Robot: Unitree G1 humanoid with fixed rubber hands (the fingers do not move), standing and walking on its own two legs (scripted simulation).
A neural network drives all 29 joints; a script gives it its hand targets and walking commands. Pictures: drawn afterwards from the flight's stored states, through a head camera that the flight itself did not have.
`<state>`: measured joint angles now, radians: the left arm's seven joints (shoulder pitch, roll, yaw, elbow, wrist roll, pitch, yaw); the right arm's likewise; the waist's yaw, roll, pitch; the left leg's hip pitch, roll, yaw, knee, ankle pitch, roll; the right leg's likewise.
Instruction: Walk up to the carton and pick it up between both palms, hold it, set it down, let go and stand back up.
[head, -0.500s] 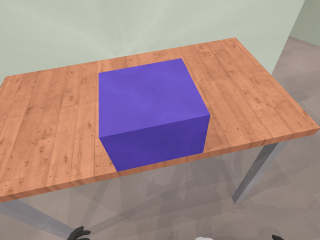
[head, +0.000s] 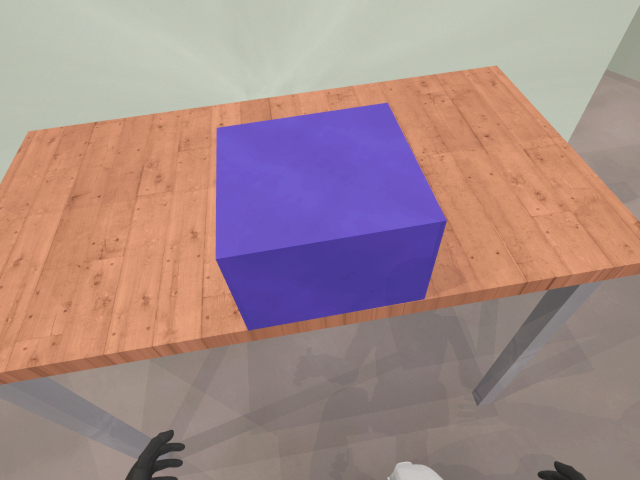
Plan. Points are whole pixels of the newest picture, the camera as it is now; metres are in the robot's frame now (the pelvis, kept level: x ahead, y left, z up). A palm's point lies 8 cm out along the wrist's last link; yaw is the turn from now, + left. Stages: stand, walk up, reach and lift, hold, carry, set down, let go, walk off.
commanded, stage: reach and lift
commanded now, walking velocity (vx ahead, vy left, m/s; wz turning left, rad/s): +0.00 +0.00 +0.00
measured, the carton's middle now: (320, 213) +0.44 +0.01 +0.09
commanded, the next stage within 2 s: none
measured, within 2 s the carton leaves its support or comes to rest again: neither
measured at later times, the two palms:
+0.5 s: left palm (132, 465) +0.16 +0.24 -0.01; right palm (583, 453) +0.15 -0.26 -0.03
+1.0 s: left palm (119, 434) +0.18 +0.23 +0.05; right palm (574, 396) +0.19 -0.24 +0.04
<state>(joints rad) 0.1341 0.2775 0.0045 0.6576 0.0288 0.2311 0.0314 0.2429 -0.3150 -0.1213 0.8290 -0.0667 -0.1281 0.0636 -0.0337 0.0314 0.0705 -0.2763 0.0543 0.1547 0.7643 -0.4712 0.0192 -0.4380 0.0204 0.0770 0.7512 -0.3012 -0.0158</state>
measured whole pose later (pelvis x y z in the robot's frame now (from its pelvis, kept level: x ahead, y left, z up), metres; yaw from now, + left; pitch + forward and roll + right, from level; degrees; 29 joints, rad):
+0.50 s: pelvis +0.01 -0.03 +0.03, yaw +4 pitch -7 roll +0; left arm 0.21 0.28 0.05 0.34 -0.02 0.27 0.01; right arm 0.32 -0.18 -0.08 0.43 -0.01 -0.04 0.00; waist -0.02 0.00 0.11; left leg 0.02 0.05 0.09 0.38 -0.27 -0.02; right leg -0.12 0.01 0.00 0.41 -0.16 -0.01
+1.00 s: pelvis +0.02 -0.02 +0.04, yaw +4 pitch -5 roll +0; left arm 0.32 0.26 0.05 0.00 -0.12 0.24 0.04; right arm 0.43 -0.18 -0.07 0.00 0.11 0.08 -0.02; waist 0.01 0.00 0.07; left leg 0.03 0.04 0.08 0.30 -0.24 -0.02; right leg -0.10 0.01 -0.01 0.29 -0.11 -0.01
